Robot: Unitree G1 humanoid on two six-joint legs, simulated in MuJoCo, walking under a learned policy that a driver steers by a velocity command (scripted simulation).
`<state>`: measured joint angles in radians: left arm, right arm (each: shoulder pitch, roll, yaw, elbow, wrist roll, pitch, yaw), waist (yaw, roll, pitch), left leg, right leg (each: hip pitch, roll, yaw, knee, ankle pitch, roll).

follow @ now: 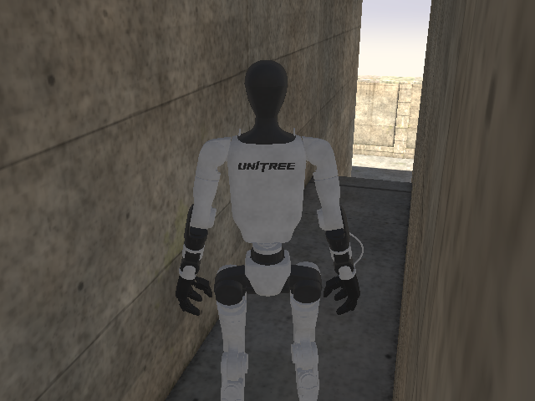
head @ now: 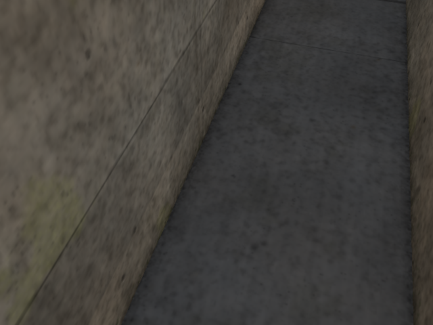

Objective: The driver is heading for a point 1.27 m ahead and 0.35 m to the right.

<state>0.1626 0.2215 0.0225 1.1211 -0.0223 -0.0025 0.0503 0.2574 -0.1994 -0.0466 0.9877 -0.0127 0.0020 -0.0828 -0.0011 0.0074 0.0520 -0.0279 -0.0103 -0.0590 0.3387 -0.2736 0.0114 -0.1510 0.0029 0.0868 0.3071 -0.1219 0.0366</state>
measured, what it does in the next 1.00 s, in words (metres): walks ahead: right foot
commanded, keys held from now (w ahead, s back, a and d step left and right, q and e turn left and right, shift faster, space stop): no key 0.48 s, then w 0.52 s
